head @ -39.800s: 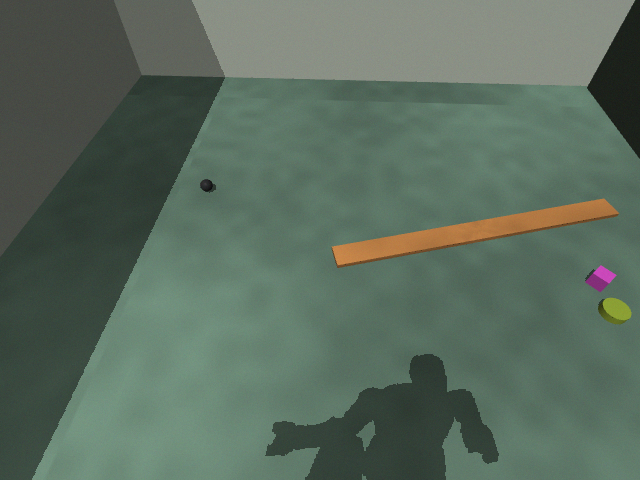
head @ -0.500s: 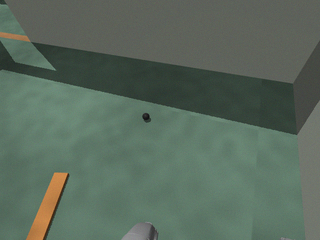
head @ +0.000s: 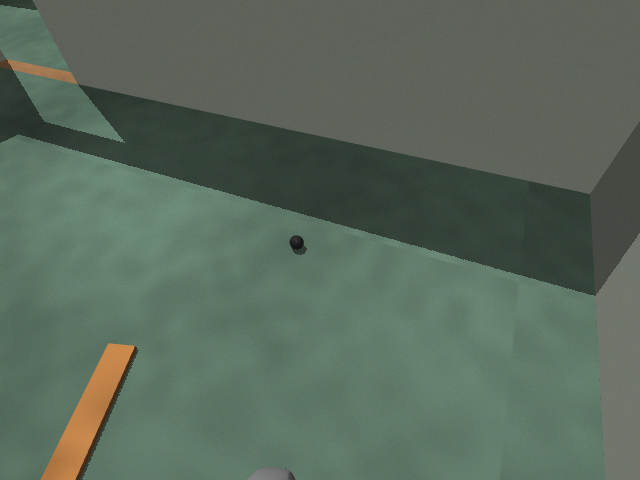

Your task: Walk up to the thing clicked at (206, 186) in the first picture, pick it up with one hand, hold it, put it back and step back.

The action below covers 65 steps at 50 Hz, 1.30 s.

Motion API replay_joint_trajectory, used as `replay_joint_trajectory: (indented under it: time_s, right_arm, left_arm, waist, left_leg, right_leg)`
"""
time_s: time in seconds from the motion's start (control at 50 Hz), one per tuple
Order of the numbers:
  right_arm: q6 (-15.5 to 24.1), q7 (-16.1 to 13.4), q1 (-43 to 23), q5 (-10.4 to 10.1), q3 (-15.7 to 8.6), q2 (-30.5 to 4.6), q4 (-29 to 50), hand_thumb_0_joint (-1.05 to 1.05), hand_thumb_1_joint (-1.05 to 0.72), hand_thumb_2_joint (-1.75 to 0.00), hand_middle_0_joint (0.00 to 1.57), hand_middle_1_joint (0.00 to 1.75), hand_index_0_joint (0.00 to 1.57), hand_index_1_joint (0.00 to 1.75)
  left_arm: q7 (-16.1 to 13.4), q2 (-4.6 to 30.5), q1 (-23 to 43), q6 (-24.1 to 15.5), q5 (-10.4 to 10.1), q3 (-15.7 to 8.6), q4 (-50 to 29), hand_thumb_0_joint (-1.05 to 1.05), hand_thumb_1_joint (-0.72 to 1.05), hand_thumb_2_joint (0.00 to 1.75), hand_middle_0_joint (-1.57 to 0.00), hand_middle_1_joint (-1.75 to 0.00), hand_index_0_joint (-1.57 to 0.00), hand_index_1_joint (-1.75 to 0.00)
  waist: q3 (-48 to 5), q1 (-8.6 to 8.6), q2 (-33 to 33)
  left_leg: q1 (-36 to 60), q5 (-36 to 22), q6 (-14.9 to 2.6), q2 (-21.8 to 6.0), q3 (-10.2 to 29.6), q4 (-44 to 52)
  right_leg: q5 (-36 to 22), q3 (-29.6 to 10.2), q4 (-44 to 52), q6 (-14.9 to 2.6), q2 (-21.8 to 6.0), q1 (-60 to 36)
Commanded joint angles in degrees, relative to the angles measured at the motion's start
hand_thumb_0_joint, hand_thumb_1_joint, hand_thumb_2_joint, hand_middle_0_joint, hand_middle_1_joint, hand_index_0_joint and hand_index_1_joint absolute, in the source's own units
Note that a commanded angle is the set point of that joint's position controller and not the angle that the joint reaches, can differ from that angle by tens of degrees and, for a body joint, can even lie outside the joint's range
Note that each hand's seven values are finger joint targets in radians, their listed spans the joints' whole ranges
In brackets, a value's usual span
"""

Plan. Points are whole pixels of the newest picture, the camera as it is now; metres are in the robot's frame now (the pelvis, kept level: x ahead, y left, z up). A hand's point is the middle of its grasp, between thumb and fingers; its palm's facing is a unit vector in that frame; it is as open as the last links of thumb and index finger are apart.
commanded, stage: step back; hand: left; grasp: from above
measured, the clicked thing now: (296, 242) +1.08 +0.18 -0.73
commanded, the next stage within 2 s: stand in 0.48 s
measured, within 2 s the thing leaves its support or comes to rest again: neither
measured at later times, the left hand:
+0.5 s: hand out of the picture +0.13 +0.29 -0.14, palm faces +0.00 -0.93 -0.37, open 7.4 cm
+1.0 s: hand out of the picture +0.10 +0.27 -0.14, palm faces -0.04 -0.94 -0.34, open 7.4 cm
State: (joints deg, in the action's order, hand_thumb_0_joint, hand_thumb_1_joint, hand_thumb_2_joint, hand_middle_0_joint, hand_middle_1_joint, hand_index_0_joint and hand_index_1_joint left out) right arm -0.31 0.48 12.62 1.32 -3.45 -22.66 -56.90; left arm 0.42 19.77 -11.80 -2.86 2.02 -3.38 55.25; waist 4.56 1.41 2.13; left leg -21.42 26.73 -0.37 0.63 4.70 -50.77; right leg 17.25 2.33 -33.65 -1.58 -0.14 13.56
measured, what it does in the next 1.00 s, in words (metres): steps on the spot: left foot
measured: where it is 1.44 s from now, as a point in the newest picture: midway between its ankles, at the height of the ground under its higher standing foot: outside the picture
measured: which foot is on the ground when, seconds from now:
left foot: up 0.00-0.08, down 0.10-1.00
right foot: down 0.00-1.00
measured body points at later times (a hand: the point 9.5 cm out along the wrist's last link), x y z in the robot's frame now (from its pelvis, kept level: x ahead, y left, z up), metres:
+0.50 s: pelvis +0.03 +0.02 +0.01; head +0.05 +0.02 +0.46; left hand +0.13 +0.33 -0.12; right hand +0.17 -0.26 -0.12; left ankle +0.06 +0.15 -0.73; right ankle +0.01 -0.11 -0.73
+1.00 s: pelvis +0.02 +0.02 +0.02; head +0.04 +0.02 +0.47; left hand +0.10 +0.32 -0.12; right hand +0.09 -0.28 -0.12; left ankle +0.06 +0.15 -0.73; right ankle +0.01 -0.11 -0.73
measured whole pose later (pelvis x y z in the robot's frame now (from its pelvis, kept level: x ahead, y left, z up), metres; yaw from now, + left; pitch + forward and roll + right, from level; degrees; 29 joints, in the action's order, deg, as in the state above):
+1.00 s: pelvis +0.02 +0.02 +0.02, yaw -1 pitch -3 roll +0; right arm 0.5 0.9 5.4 0.8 -0.9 -20.0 -66.1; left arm 0.6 19.8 -6.0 -0.9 0.6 -0.4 66.1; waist 3.9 -0.2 0.4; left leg -8.7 7.8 0.9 -1.7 -1.1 -19.1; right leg 11.2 0.2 -18.7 0.9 -0.8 4.9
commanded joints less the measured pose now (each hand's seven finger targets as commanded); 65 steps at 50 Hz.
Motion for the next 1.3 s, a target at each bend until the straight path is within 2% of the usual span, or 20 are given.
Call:
replay_joint_trajectory:
  time_s: [0.0,0.06,0.08,0.1,0.12,0.14,0.18,0.2,0.24,0.3,0.42,0.46,0.56,0.6,0.68,0.76,0.94,1.06,1.2,1.28]
  right_arm:
    - [1.57,-0.20,0.13,-0.05,-1.78,-8.29,2.79,0.00,-0.90,-0.90,0.20,0.30,0.20,0.30]
    - [1.92,-0.62,0.40,0.30,-2.07,-7.90,1.53,0.00,-0.90,-0.90,0.20,0.30,0.20,0.30]
    - [2.18,-0.98,0.72,0.58,-2.39,-8.83,1.22,0.00,-0.90,-0.90,0.20,0.30,0.20,0.30]
    - [2.46,-1.28,-0.66,0.99,-2.77,-11.38,1.67,0.00,-0.90,-0.90,0.20,0.30,0.20,0.30]
    - [2.54,-1.24,-5.47,0.38,-2.67,-14.31,2.99,0.00,-0.90,-0.90,0.20,0.30,0.20,0.30]
    - [2.35,-0.96,-7.43,-0.02,-2.62,-14.81,3.15,0.00,-0.90,-0.90,0.20,0.30,0.20,0.30]
    - [2.03,-0.97,-9.74,-0.06,-1.40,-11.95,2.48,0.00,-0.90,-0.90,0.20,0.30,0.20,0.30]
    - [1.96,-1.02,-10.20,-0.36,-0.98,-10.92,2.06,0.00,-0.90,-0.90,0.20,0.30,0.20,0.30]
    - [1.84,-1.11,-10.07,-0.71,-0.70,-9.84,1.10,0.00,-0.90,-0.90,0.20,0.30,0.20,0.30]
    - [1.80,-1.05,-10.94,-0.71,-0.60,-9.80,-0.30,0.00,-0.90,-0.90,0.20,0.30,0.20,0.30]
    - [1.55,-0.89,-13.12,-0.85,-0.51,-8.82,-1.93,0.00,-0.90,-0.90,0.20,0.30,0.20,0.30]
    - [1.96,-0.62,-12.21,-1.07,0.20,-8.80,-2.37,0.00,-0.90,-0.90,0.20,0.30,0.20,0.30]
    - [2.48,-0.49,-13.44,-0.96,0.25,-8.98,-3.11,0.00,-0.90,-0.90,0.20,0.30,0.20,0.30]
    - [2.58,-0.51,-13.82,-0.87,0.32,-8.82,-3.28,0.00,-0.90,-0.90,0.20,0.30,0.20,0.30]
    - [2.53,-0.45,-14.39,-0.88,0.33,-8.97,-3.73,0.00,-0.90,-0.90,0.20,0.30,0.20,0.30]
    - [2.63,-0.39,-13.45,-0.92,0.48,-8.93,-4.24,0.00,-0.90,-0.90,0.20,0.30,0.20,0.30]
    - [2.33,-0.28,-11.49,-0.77,0.73,-9.11,-5.22,0.00,-0.90,-0.90,0.20,0.30,0.20,0.30]
    - [2.45,-0.39,-10.21,-0.83,1.00,-9.08,-5.53,0.00,-0.90,-0.90,0.20,0.30,0.20,0.30]
    - [2.10,-0.35,-9.75,-0.74,1.20,-9.30,-5.59,0.00,-0.90,-0.90,0.20,0.30,0.20,0.30]
    - [2.22,-0.36,-9.34,-0.76,1.39,-9.47,-5.54,0.00,-0.90,-0.90,0.20,0.30,0.20,0.30]
  left_arm:
    - [-1.11,16.71,4.32,-1.26,-0.28,-3.42,-3.93,0.00,0.90,0.90,-0.20,-0.30,-0.20,-0.30]
    - [-1.04,15.50,5.80,-0.13,-1.11,-2.22,-4.39,0.00,0.90,0.90,-0.20,-0.30,-0.20,-0.30]
    - [-1.04,13.70,5.91,0.18,-1.31,-1.46,-4.48,0.00,0.90,0.90,-0.20,-0.30,-0.20,-0.30]
    - [-1.00,11.41,4.50,0.50,-1.78,-0.80,-4.58,0.00,0.90,0.90,-0.20,-0.30,-0.20,-0.30]
    - [-1.17,11.70,3.31,1.19,-2.64,-0.91,-3.19,0.00,0.90,0.90,-0.20,-0.30,-0.20,-0.30]
    - [-1.36,13.08,2.26,1.43,-2.32,-1.40,-1.27,0.00,0.90,0.90,-0.20,-0.30,-0.20,-0.30]
    - [-1.37,12.31,2.23,0.83,-1.72,-0.92,-0.05,0.00,0.90,0.90,-0.20,-0.30,-0.20,-0.30]
    - [-1.40,13.18,2.16,0.42,-1.68,-1.11,0.73,0.00,0.90,0.90,-0.20,-0.30,-0.20,-0.30]
    - [-1.33,15.15,3.86,0.13,-1.73,-1.34,1.09,0.00,0.90,0.90,-0.20,-0.30,-0.20,-0.30]
    - [-1.52,14.32,5.54,0.18,-1.98,-0.92,1.64,0.00,0.90,0.90,-0.20,-0.30,-0.20,-0.30]
    - [-1.59,13.93,7.72,0.24,-1.50,-0.65,3.31,0.00,0.90,0.90,-0.20,-0.30,-0.20,-0.30]
    - [-1.29,11.70,7.90,0.46,-2.01,0.56,4.81,0.00,0.90,0.90,-0.20,-0.30,-0.20,-0.30]
    - [-1.08,12.52,9.28,0.47,-1.71,0.68,5.71,0.00,0.90,0.90,-0.20,-0.30,-0.20,-0.30]
    - [-0.99,12.77,9.35,0.51,-1.75,0.60,6.12,0.00,0.90,0.90,-0.20,-0.30,-0.20,-0.30]
    - [-0.76,12.44,9.01,0.68,-1.47,0.75,6.96,0.00,0.90,0.90,-0.20,-0.30,-0.20,-0.30]
    - [-0.70,12.69,9.86,0.51,-1.36,0.67,7.04,0.00,0.90,0.90,-0.20,-0.30,-0.20,-0.30]
    - [-0.47,12.76,8.78,0.78,-1.46,0.84,7.64,0.00,0.90,0.90,-0.20,-0.30,-0.20,-0.30]
    - [-0.58,12.74,8.22,0.51,-1.55,1.01,7.53,0.00,0.90,0.90,-0.20,-0.30,-0.20,-0.30]
    - [-0.56,12.89,7.73,0.92,-1.55,1.06,7.45,0.00,0.90,0.90,-0.20,-0.30,-0.20,-0.30]
    - [-0.50,12.79,7.27,0.92,-1.49,0.99,7.44,0.00,0.90,0.90,-0.20,-0.30,-0.20,-0.30]
  waist:
    - [-2.41,-0.54,-10.80]
    - [-4.71,-2.42,-9.24]
    - [-5.81,-2.94,-5.79]
    - [-7.37,-1.66,1.72]
    - [-7.74,-0.07,4.97]
    - [-7.38,0.21,4.54]
    - [-7.19,1.22,3.14]
    - [-7.21,1.02,3.33]
    - [-7.42,-0.43,1.58]
    - [-8.43,-0.53,0.81]
    - [-8.94,-1.02,-2.76]
    - [-8.84,-1.56,-2.08]
    - [-8.25,-1.32,-1.92]
    - [-7.97,-1.08,-1.64]
    - [-6.17,-0.71,-1.27]
    - [-6.87,-1.18,-1.65]
    - [-4.60,-1.47,-1.65]
    - [-6.53,-1.61,-2.61]
    - [-4.24,-1.70,-2.78]
    - [-4.53,-1.52,-2.11]
  left_leg:
    - [1.48,-2.44,0.57,-2.57,-3.24,9.32]
    - [11.90,-14.19,-0.09,-0.51,-6.43,23.00]
    - [14.74,-19.60,-0.82,-2.89,-2.78,25.72]
    - [15.21,-23.05,-3.06,-10.47,6.97,28.02]
    - [9.01,-18.79,-8.85,-16.67,14.28,29.82]
    - [5.25,-17.49,-11.48,-17.65,13.84,29.42]
    - [5.95,-23.13,-7.32,-13.82,7.38,26.43]
    - [5.06,-25.51,-4.75,-11.33,4.63,24.55]
    - [7.22,-24.92,-2.16,-7.70,0.98,23.19]
    - [11.26,-30.24,-2.54,-8.27,0.35,23.82]
    - [13.30,-29.36,-2.35,-8.30,-1.42,25.71]
    - [15.69,-31.19,-2.18,-8.63,0.63,28.59]
    - [17.08,-31.94,-1.43,-9.01,0.44,30.78]
    - [17.07,-31.36,-1.07,-8.79,0.11,31.71]
    - [15.82,-23.42,-0.64,-8.43,0.27,34.18]
    - [15.99,-23.65,-0.63,-8.53,0.03,34.38]
    - [14.23,-15.82,-0.19,-8.02,0.60,35.90]
    - [15.46,-23.35,-0.53,-8.46,0.39,34.32]
    - [14.28,-17.46,-0.27,-8.11,0.31,35.05]
    - [13.97,-17.95,-0.43,-8.30,0.58,35.23]
  right_leg:
    - [-10.98,-12.41,12.32,-8.21,-14.23,0.81]
    - [-18.29,-8.44,4.16,-5.39,-11.31,3.87]
    - [-17.39,-7.48,1.13,-3.25,-9.86,5.13]
    - [-10.85,-5.36,-2.87,-0.96,-5.94,6.57]
    - [3.59,-1.87,-5.39,0.75,-0.74,3.26]
    - [9.02,-2.46,-5.19,0.63,-1.12,-1.85]
    - [0.14,-3.52,2.72,-0.10,-2.45,-4.05]
    - [-6.90,-5.28,4.69,-0.35,-3.64,-5.99]
    - [-14.85,-8.29,6.15,-1.18,-6.12,-5.40]
    - [-18.95,-7.35,6.87,-0.56,-6.22,-5.26]
    - [-20.51,-7.29,9.83,-0.10,-6.58,-7.05]
    - [-19.13,-6.99,11.48,0.61,-6.33,-6.76]
    - [-17.71,-6.67,14.52,1.12,-6.83,-8.33]
    - [-17.27,-6.68,15.39,1.12,-7.01,-8.68]
    - [-10.98,-6.83,17.63,1.16,-6.94,-7.55]
    - [-11.59,-7.13,18.20,0.91,-7.40,-8.24]
    - [-5.09,-7.43,19.74,0.73,-7.08,-5.47]
    - [-11.28,-7.43,18.86,0.82,-7.54,-7.21]
    - [-5.91,-7.62,19.65,0.68,-7.13,-4.71]
    - [-7.41,-7.40,19.30,0.69,-7.17,-5.63]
